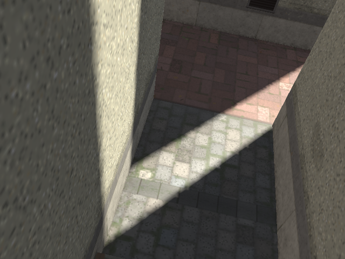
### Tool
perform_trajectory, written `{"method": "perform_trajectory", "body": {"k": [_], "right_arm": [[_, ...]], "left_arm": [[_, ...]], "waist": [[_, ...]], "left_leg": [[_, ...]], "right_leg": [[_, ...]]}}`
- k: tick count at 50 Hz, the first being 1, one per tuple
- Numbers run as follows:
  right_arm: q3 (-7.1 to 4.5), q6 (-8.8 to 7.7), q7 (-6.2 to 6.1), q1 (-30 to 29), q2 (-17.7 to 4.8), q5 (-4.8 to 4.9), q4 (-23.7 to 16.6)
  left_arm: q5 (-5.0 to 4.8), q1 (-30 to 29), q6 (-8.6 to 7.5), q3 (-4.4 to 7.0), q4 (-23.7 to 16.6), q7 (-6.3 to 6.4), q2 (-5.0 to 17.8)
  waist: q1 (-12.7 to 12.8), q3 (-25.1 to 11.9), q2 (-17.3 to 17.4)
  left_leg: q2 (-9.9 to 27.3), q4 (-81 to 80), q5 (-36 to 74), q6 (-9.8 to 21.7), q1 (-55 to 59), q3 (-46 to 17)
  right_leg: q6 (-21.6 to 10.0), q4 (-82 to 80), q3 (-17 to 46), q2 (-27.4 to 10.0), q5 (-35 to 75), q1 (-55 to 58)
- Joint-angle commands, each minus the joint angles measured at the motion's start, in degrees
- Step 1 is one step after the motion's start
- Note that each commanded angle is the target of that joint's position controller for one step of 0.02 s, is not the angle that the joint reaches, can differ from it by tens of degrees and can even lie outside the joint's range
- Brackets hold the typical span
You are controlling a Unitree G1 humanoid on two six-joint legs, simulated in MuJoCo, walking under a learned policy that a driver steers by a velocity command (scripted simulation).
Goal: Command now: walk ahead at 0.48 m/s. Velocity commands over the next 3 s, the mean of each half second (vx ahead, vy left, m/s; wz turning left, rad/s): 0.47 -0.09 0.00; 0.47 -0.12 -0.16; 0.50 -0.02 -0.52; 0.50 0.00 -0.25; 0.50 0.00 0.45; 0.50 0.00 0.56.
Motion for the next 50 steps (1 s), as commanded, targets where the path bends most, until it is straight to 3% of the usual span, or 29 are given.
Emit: {"method": "perform_trajectory", "body": {"k": [1, 5, 7, 9, 12, 15, 17, 18, 19, 20, 22, 24, 25, 26, 27, 29, 30, 33, 35, 36, 37, 38, 40, 41, 42, 43, 45, 47, 50], "right_arm": [[0.0, -2.55, -0.43, -5.8, -2.1, 1.83, -2.3], [-0.23, -2.19, -0.66, -3.2, -5.8, 1.62, -3.0], [0.08, -2.9, -1.73, 0.9, -5.2, 1.61, -1.7], [-0.19, -3.7, -3.08, 0.9, -6.4, 1.06, -2.5], [-0.31, -3.84, -4.81, 6.0, -5.6, -0.69, 0.5], [0.08, -2.34, -4.69, 5.1, -5.5, -1.2, 2.4], [-0.09, -2.39, -2.32, -1.2, -6.0, -2.25, 2.0], [-0.89, -2.04, -0.49, -6.5, -8.0, -2.96, 1.2], [-2.28, -1.99, 0.57, -7.8, -7.7, -5.38, 1.8], [-2.88, -2.39, 0.23, -6.9, -10.5, -2.32, -2.5], [-2.23, -2.81, 0.49, -7.1, -7.9, -3.95, -0.1], [-1.98, -1.9, 0.7, -7.4, -4.6, -4.61, 0.0], [-1.75, -0.72, 0.82, -19.1, -4.7, -4.69, -3.3], [-1.41, -0.12, 0.96, -23.8, -2.7, -4.8, -4.6], [-1.22, 0.74, 1.23, -13.7, -0.5, -4.82, 1.0], [-1.63, -0.91, 1.78, -11.3, -2.5, -2.81, 1.3], [-0.81, -1.31, 1.65, -15.2, -1.3, -2.69, -0.4], [-0.28, -0.79, 1.23, -15.0, -3.5, -1.65, -1.7], [-1.8, -0.46, 1.58, -0.7, -6.8, -2.7, 2.5], [-2.82, -0.07, 1.65, 3.3, -9.5, -4.07, 3.1], [-2.96, -0.7, 2.64, 2.8, -12.2, -4.78, 1.7], [-2.73, -1.57, 3.18, 3.2, -13.1, -4.38, 1.5], [-1.35, -2.3, 2.54, -2.3, -8.7, -2.2, -2.1], [-2.97, -2.49, 0.79, -9.0, -13.9, -1.76, -2.6], [-1.37, -2.71, -0.38, -7.9, -9.7, -1.46, -1.9], [-0.16, -3.22, -1.35, -9.1, -6.4, -0.96, -0.8], [-1.11, -3.76, -1.95, -7.1, -9.8, -1.6, -1.6], [-0.22, -4.42, -2.2, -7.4, -3.7, -0.52, -1.7], [-0.06, -3.87, -2.32, -11.8, -4.0, 0.94, -3.3]], "left_arm": [[0.97, -4.4, 0.32, -1.33, -4.3, -1.03, -0.9], [0.69, -11.6, 0.92, -1.73, -6.4, -0.81, -0.5], [2.95, -15.6, 0.85, -1.9, -7.6, -1.27, -1.8], [3.38, -19.4, 0.65, -1.91, -7.8, -1.82, -1.7], [2.83, -24.0, 0.75, -1.59, -8.1, -2.08, -3.8], [2.7, -22.0, -1.05, -2.85, -6.1, -0.76, -6.4], [1.43, -6.1, -1.63, -2.67, 0.1, -0.5, -5.1], [-0.63, 13.2, -2.23, -2.01, 6.8, 0.16, -4.1], [-1.97, 23.0, -1.66, 0.24, 12.2, 0.79, 2.0], [-2.0, 19.7, -2.08, 0.48, 9.0, 1.58, 5.7], [-1.86, 15.2, -2.08, -0.49, 5.4, 2.07, 1.8], [0.41, 11.7, -3.31, -0.56, 5.6, 3.7, 0.6], [-0.64, 3.5, -3.36, -0.68, 4.5, 4.39, -1.2], [-1.61, 2.8, -3.28, -0.7, 5.4, 4.08, -1.7], [-0.11, 1.6, -3.56, 0.0, 6.4, 3.56, -0.3], [-2.94, 0.5, -6.67, -1.42, 8.3, 3.53, -6.3], [-3.38, 1.7, -6.96, -0.89, 9.5, 3.49, -3.3], [-1.42, 10.5, -3.63, -0.49, 13.0, 3.84, -2.0], [1.05, 6.0, -1.72, -0.59, 12.2, 4.43, 0.3], [-0.13, 6.5, -1.06, -0.49, 12.0, 3.74, 1.4], [-2.48, 11.8, -1.08, -1.05, 11.3, 3.06, -1.5], [-0.62, 20.9, -0.73, -1.16, 12.4, 3.66, -3.3], [2.48, 14.7, 0.18, -0.6, 11.2, 4.13, 2.0], [3.52, 7.1, 0.74, -1.04, 6.5, 4.09, 0.8], [3.56, 0.6, 1.19, -0.48, 4.2, 3.85, 3.2], [3.35, -0.2, 1.22, -0.55, 3.5, 3.39, 2.1], [2.25, 1.6, 2.08, -1.41, 4.4, 2.88, -1.7], [0.77, -1.9, 0.32, -0.42, 2.9, 0.52, -0.4], [-0.13, -8.2, -1.05, -2.02, -0.2, -1.77, -5.2]], "waist": [[2.8, 3.1, 13.3], [0.1, 3.1, 14.4], [-1.8, 3.7, 11.9], [-4.9, 7.6, 5.5], [-10.5, 7.2, 10.5], [-11.3, 4.0, 12.1], [-3.9, -0.1, 10.0], [5.8, -5.9, 7.0], [10.0, -3.4, -11.7], [5.4, -9.1, -15.4], [6.0, -9.7, 0.9], [1.0, -8.2, 6.5], [-2.4, 1.4, 11.9], [-2.1, 2.5, 8.8], [-4.2, -3.2, 2.3], [-5.1, -3.1, 5.0], [-3.1, -0.1, 4.9], [0.7, 4.3, -0.1], [-6.2, 1.9, -1.2], [-9.0, 1.7, 5.8], [-5.8, -0.7, 20.6], [0.4, -4.3, 18.5], [0.1, 0.8, 7.5], [0.4, 0.2, 19.0], [0.2, 7.4, 12.4], [1.4, 7.8, 9.7], [0.6, 1.3, 15.3], [0.1, 0.8, 13.9], [0.8, 3.2, 13.1]], "left_leg": [[7.9, -9.4, 9.3, 3.0, -8.2, -8.7], [7.9, -5.0, 0.6, 5.7, -11.6, -11.5], [9.1, 1.4, -0.3, 6.5, -9.7, -11.8], [10.3, 6.4, 7.6, 6.2, -8.5, -13.9], [10.1, 16.6, 11.0, 6.7, 1.1, -16.6], [10.7, 25.7, 24.8, 8.4, -2.3, -16.3], [9.2, 38.6, 34.1, 9.3, -9.1, -14.0], [7.6, 51.9, 39.0, 8.3, -21.7, -11.2], [-4.3, 79.5, -11.5, 4.1, -41.7, -0.5], [-1.9, 87.7, -26.2, 1.0, -62.9, 2.5], [2.7, 78.0, -16.4, 1.8, -65.2, 0.3], [7.3, 53.4, -0.8, 0.5, -48.4, -7.1], [6.9, 27.8, 8.9, -1.9, -35.9, -3.5], [3.4, 15.5, 13.9, -2.1, -20.6, 1.7], [0.5, 26.8, 23.4, -1.1, -9.0, 3.8], [1.7, 6.0, 52.7, -0.9, -3.2, 1.6], [1.1, -0.5, 52.5, -2.0, 0.7, 2.1], [1.5, -12.6, 51.0, -3.2, 7.3, 2.3], [6.8, -13.6, 48.7, 1.2, 12.2, -4.2], [8.2, -21.6, 46.4, 3.9, 14.9, -4.3], [15.9, -10.8, 79.8, 5.8, 28.7, -6.3], [26.4, 0.6, 73.8, 10.0, 33.4, -18.2], [23.2, -4.8, 50.9, 10.5, 19.2, -15.5], [30.1, -8.3, 26.8, 16.7, 10.4, -26.9], [27.1, -10.4, 34.3, 16.0, 1.5, -22.2], [20.8, -7.3, 41.3, 12.8, -4.4, -14.8], [19.5, -2.8, 52.9, 10.7, -2.2, -8.1], [12.1, 2.6, 21.4, 3.2, -2.2, -2.5], [11.4, 0.8, -2.5, 2.7, -19.7, 1.4]], "right_leg": [[1.1, -8.6, -1.8, -2.3, 18.6, -0.5], [1.0, -12.6, -4.5, -2.9, 25.5, 4.6], [-0.2, -13.5, -2.8, -4.1, 27.2, 2.8], [-0.4, -17.6, -3.6, -2.9, 27.2, -0.6], [-0.1, -18.6, 1.1, -2.5, 19.5, -10.2], [-0.6, -17.8, -5.7, -3.4, 11.9, 0.5], [-3.4, -26.6, -8.4, -3.6, 3.9, 18.6], [-5.4, -38.9, -8.5, -5.2, 7.2, 44.5], [-8.4, -40.3, -7.3, -9.0, 32.3, 61.0], [-11.4, -20.1, 0.7, -18.3, 54.8, 79.4], [-13.2, -24.9, 3.3, -21.3, 40.7, 71.1], [-18.8, -29.1, 9.8, -24.5, 14.5, 43.8], [-14.5, -36.4, 3.4, -14.7, -0.8, 23.1], [-14.6, -38.5, -0.3, -10.9, -2.0, 13.8], [-16.3, -34.2, 0.7, -11.7, 1.0, 12.7], [-11.1, -23.2, -8.3, -3.9, -19.9, 11.4], [-10.1, -21.5, -8.9, -3.2, -22.5, 9.8], [-7.4, -10.9, -7.9, -3.1, -18.1, 13.8], [-8.0, 9.8, -6.2, -4.6, -9.4, 16.8], [-6.6, 28.0, -9.9, -0.6, -8.2, 16.4], [-5.7, 43.2, -16.4, 6.3, -55.1, 0.7], [-6.2, 45.1, -7.3, 0.9, -51.7, -10.7], [-5.1, 34.3, -2.7, -2.7, -34.2, -15.7], [-2.5, 33.5, -3.0, -4.3, -28.9, -16.9], [0.2, 21.7, -0.9, -6.7, -21.2, -16.5], [2.2, 8.8, -1.5, -6.5, -14.3, -9.8], [1.3, 10.2, -8.5, -5.5, -8.9, -4.7], [-1.0, -7.7, -5.0, -7.0, 14.9, -5.9], [-1.8, -19.7, -7.1, -6.1, 35.3, 12.7]]}}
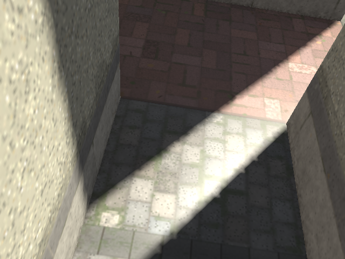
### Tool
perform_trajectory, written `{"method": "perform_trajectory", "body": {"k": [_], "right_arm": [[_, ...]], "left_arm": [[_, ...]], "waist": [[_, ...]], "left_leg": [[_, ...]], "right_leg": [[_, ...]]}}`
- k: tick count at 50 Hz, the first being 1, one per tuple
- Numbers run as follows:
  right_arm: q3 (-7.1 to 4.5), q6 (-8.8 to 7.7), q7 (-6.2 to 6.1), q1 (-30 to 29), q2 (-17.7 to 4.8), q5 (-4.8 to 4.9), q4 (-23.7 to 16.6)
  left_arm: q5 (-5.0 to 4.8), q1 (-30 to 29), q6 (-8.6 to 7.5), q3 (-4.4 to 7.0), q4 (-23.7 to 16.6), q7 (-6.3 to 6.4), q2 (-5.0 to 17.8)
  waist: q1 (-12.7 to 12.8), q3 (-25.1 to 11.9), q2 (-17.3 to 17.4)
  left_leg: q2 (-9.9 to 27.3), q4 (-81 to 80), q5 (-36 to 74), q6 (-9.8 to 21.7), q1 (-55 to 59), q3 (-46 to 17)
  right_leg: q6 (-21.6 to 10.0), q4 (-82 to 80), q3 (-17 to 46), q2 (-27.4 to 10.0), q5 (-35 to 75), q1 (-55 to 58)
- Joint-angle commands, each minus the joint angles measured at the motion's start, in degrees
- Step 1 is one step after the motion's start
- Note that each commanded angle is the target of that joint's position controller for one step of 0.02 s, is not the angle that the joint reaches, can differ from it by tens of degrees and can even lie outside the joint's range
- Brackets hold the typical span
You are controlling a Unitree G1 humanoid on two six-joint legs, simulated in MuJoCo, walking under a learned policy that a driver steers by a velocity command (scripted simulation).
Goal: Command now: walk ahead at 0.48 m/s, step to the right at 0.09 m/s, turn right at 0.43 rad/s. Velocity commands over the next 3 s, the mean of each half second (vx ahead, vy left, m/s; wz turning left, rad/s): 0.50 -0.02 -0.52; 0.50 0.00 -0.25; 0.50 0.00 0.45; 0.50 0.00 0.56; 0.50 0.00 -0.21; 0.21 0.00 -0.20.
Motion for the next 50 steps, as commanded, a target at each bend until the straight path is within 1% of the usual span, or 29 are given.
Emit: {"method": "perform_trajectory", "body": {"k": [1, 4, 6, 7, 8, 9, 10, 11, 12, 13, 14, 16, 17, 19, 20, 21, 24, 26, 29, 31, 33, 34, 35, 36, 37, 39, 43, 49, 50], "right_arm": [[-1.5, -0.35, -0.3, 0.0, -8.2, 0.01, -2.8], [-1.92, 0.86, 0.62, 5.1, -7.4, -2.02, -1.6], [-2.11, 2.88, 1.1, 4.1, -8.6, -3.75, -2.3], [-3.78, 3.2, 1.52, 1.2, -12.3, -4.3, -4.0], [-4.12, 3.42, 1.88, 0.9, -13.5, -3.77, -4.1], [-3.49, 3.9, 2.18, 2.5, -10.5, -3.35, -2.8], [-3.71, 3.96, 2.47, 2.3, -7.6, -3.8, -2.3], [-3.4, 3.45, 2.55, 10.0, -5.5, -1.06, -5.6], [-2.59, 2.64, 2.53, 7.1, -8.5, -1.45, -7.6], [-2.17, 2.08, 2.95, 2.8, -10.0, -2.33, -9.7], [-2.24, 2.51, 3.09, -0.8, -10.0, -3.67, -8.7], [-2.13, 2.32, 3.8, -3.3, -10.3, -5.81, -9.1], [-1.66, 3.2, 3.7, -6.8, -8.1, -5.87, -10.0], [-0.77, 3.41, 4.49, -8.8, -6.4, -5.39, -10.7], [-0.37, 3.07, 4.73, -11.1, -6.7, -3.91, -11.9], [-0.17, 2.86, 5.05, -13.6, -7.0, -3.55, -12.6], [0.71, 2.37, 6.6, -24.2, -7.0, -4.76, -14.5], [1.36, 2.53, 6.97, -30.4, -6.7, -4.73, -16.5], [1.88, 2.74, 6.57, -34.4, -8.1, -4.07, -17.9], [1.42, 2.32, 5.89, -32.2, -9.6, -3.74, -17.5], [0.3, 1.67, 4.95, -18.0, -11.7, -3.93, -13.3], [-0.77, 1.1, 3.94, -8.0, -15.4, -4.61, -12.3], [-1.82, 1.68, 3.56, -4.8, -18.7, -5.13, -13.2], [-2.01, 2.47, 3.65, -4.9, -15.7, -3.82, -12.4], [-1.44, 3.0, 3.71, -9.7, -12.0, -3.04, -13.0], [-0.6, 2.81, 4.05, -13.6, -9.9, -3.75, -12.8], [-0.56, 0.91, 5.14, -9.1, -10.1, -3.02, -9.6], [-1.6, 0.47, 5.37, -5.1, -13.2, -1.69, -8.9], [-1.54, 0.2, 5.64, -4.3, -13.2, -1.01, -8.5]], "left_arm": [[-0.42, -4.1, -1.48, -0.12, -4.8, -2.35, 0.2], [-1.36, -13.8, -2.82, 0.01, -7.3, -1.33, -0.2], [-1.47, -12.8, -3.54, 0.1, -6.5, -1.45, 0.0], [-1.86, -6.2, -2.89, 1.14, -4.4, -0.77, 1.8], [-1.92, 2.5, -3.53, 1.58, -1.2, -0.31, 3.8], [-0.29, 16.2, -3.92, 3.2, 4.3, -0.38, 7.0], [-0.21, 23.7, -3.96, 4.77, 8.6, -0.85, 10.5], [0.55, 24.2, -4.43, 4.9, 8.0, -0.45, 14.0], [-1.24, 25.1, -4.3, 5.08, 6.1, 0.55, 12.7], [-2.18, 24.2, -3.7, 4.87, 4.3, 1.9, 11.7], [-2.59, 19.4, -3.13, 4.06, 2.0, 2.88, 8.4], [-1.5, 14.4, -4.99, 3.03, -0.7, 3.89, 6.5], [-1.81, 13.9, -5.4, 2.51, -0.4, 4.54, 5.7], [-1.38, 16.1, -5.95, 3.16, -0.8, 4.31, 6.5], [-2.18, 18.4, -5.97, 3.23, 0.2, 3.82, 6.1], [-2.61, 20.1, -5.84, 3.07, 0.3, 3.45, 5.3], [-3.25, 23.9, -5.71, 2.77, 0.7, 3.08, 4.1], [-3.28, 26.4, -5.27, 2.43, 1.0, 3.05, 3.6], [-2.36, 26.8, -5.42, 3.2, 0.2, 3.13, 6.0], [-1.83, 26.3, -5.6, 3.51, -0.3, 3.22, 6.5], [-2.35, 22.5, -6.11, 3.23, -1.0, 2.3, 6.3], [-3.14, 22.5, -6.88, 2.76, -2.0, 1.79, 4.7], [-5.0, 32.4, -6.4, 1.45, -0.8, 2.31, -1.8], [-2.02, 29.9, -5.37, 3.02, 0.6, 3.38, 6.4], [-0.46, 22.1, -4.96, 3.49, -0.1, 3.57, 6.9], [-0.49, 15.5, -4.77, 3.31, -3.6, 3.31, 5.0], [-0.59, 12.8, -3.01, 2.82, -5.7, 2.83, 1.3], [-0.92, -0.2, -3.43, 1.37, -10.1, 2.71, 0.8], [-1.71, -2.9, -3.37, 1.59, -11.4, 3.08, 1.8]], "waist": [[-1.4, 4.2, 13.2], [-6.4, 8.2, 11.9], [-6.2, 8.9, 10.1], [-2.9, 5.2, 11.3], [1.8, 0.5, 9.3], [8.0, -3.4, 7.9], [11.7, -3.5, -2.2], [4.0, -10.9, -12.1], [7.6, -20.0, -11.7], [9.3, -22.4, -11.1], [7.3, -17.7, -3.6], [3.8, -9.8, 2.6], [1.7, -4.2, 7.0], [1.7, -7.4, 2.4], [2.1, -7.6, 1.6], [2.9, -7.9, 1.2], [5.8, -6.2, 4.7], [6.8, -4.3, 3.2], [7.8, -1.2, 1.7], [6.0, -0.9, 1.9], [-1.5, -6.5, 4.9], [-5.7, -13.1, 9.1], [-3.2, -24.7, 22.5], [-3.6, -22.6, 15.6], [-3.0, -12.2, 11.3], [-0.9, -2.8, 9.0], [2.4, -4.3, 11.2], [0.9, -1.3, 12.9], [0.3, -0.4, 12.9]], "left_leg": [[9.1, -12.1, 13.2, 4.3, -14.3, -4.5], [11.4, -6.2, 10.8, 4.6, -6.6, -4.6], [11.6, -1.9, 17.3, 5.7, -3.3, -3.7], [11.7, 3.7, 22.6, 6.5, -3.7, -3.1], [12.7, 15.5, 32.2, 7.1, -3.0, -2.3], [9.0, 30.3, 32.2, 6.4, -8.7, -0.7], [-0.5, 53.3, -7.4, 4.3, -17.6, 2.4], [-0.1, 64.6, -12.8, 3.5, -38.4, -2.9], [1.4, 66.5, -6.0, 5.0, -47.2, -5.6], [1.9, 59.7, 0.7, 4.8, -52.3, -6.5], [2.7, 56.0, 6.8, 4.0, -49.2, -6.4], [5.4, 37.7, 18.8, 1.0, -40.2, -11.6], [6.2, 27.7, 19.1, -2.1, -33.4, -11.3], [4.1, 18.6, 22.3, -2.9, -30.0, -9.0], [3.2, 13.5, 26.6, -3.1, -27.6, -9.3], [2.2, 9.3, 30.1, -2.7, -27.0, -9.0], [-1.4, -3.3, 37.2, -1.2, -24.8, -7.8], [-3.0, -7.6, 38.8, -0.9, -25.1, -7.6], [-3.7, -13.8, 36.6, -0.3, -23.7, -8.8], [-5.5, -17.9, 34.4, 0.6, -15.9, -9.3], [-6.0, -20.4, 34.0, 2.9, 5.1, -9.3], [4.5, -20.8, 26.7, 6.5, 19.1, -19.1], [22.6, -22.4, 25.6, 15.4, 34.6, -42.9], [22.2, -27.8, 9.7, 16.1, 27.3, -50.4], [17.9, -31.3, 5.4, 15.0, 18.8, -44.0], [12.5, -33.3, 22.5, 14.2, 7.8, -33.2], [8.1, -33.3, 44.2, 14.5, 3.3, -25.9], [5.0, -37.2, 37.9, 13.7, -2.3, -25.1], [4.4, -37.4, 38.9, 13.9, -2.6, -24.8]], "right_leg": [[-1.9, -8.5, -3.7, 1.2, 15.1, 11.4], [-1.4, -15.7, -5.2, -1.9, 11.1, 5.9], [-2.0, -24.6, -8.4, -4.0, 5.4, 11.3], [-2.1, -23.2, -9.8, -3.5, -1.4, 18.9], [-3.7, -26.9, -10.1, -3.7, -3.4, 27.8], [-5.0, -30.4, -7.6, -3.4, -4.1, 43.7], [-4.4, -28.6, -7.4, -3.8, 5.2, 51.9], [-5.6, -4.6, -1.8, -9.9, 33.0, 70.4], [-10.7, -4.5, 7.1, -12.7, 23.3, 76.6], [-13.8, -17.5, 16.5, -14.7, -17.2, 73.4], [-13.0, -27.0, 21.2, -13.6, -44.1, 62.2], [-14.8, -28.1, 26.4, -17.1, -32.6, 43.0], [-14.2, -30.3, 20.2, -13.0, -23.3, 30.4], [-15.4, -30.4, 15.6, -10.4, -3.8, 30.8], [-14.7, -30.8, 13.4, -9.0, -1.3, 30.8], [-13.5, -31.3, 12.5, -7.7, -1.2, 32.2], [-9.4, -31.9, 10.2, -4.7, -3.6, 35.7], [-8.8, -32.2, 11.7, -4.4, -7.7, 37.8], [-9.1, -31.9, 14.7, -5.7, -11.5, 39.0], [-7.6, -29.5, 15.7, -5.2, -11.6, 37.4], [-6.0, -15.0, 11.6, -1.3, -3.5, 30.4], [-5.6, -1.1, 7.9, 1.2, -15.0, 22.4], [-4.4, 17.8, -0.5, 7.3, -60.0, 9.6], [-5.6, 25.2, -3.8, 5.0, -56.1, 6.3], [-5.7, 28.3, -5.1, 3.0, -49.1, 4.0], [-4.0, 23.4, -5.4, 0.6, -46.2, 3.4], [-0.2, 12.2, -8.3, 0.1, -46.5, 8.0], [3.1, -7.2, -9.7, 0.5, -31.4, 13.0], [3.2, -8.7, -9.8, 0.8, -30.3, 13.8]]}}
Over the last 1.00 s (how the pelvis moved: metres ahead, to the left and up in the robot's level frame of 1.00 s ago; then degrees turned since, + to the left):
0.58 -0.15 -0.41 -5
